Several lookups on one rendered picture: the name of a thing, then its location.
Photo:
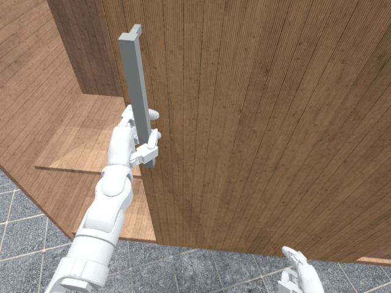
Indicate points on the left robot forearm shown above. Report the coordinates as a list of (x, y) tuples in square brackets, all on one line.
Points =
[(86, 264)]

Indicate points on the handle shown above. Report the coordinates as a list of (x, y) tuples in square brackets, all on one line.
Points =
[(132, 63)]

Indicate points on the wardrobe door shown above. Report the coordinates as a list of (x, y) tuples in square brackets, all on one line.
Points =
[(383, 252), (275, 122)]

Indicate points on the robot left hand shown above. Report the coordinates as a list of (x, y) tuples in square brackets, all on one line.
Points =
[(124, 138)]

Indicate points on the robot right hand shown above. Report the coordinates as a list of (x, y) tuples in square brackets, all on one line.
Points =
[(306, 280)]

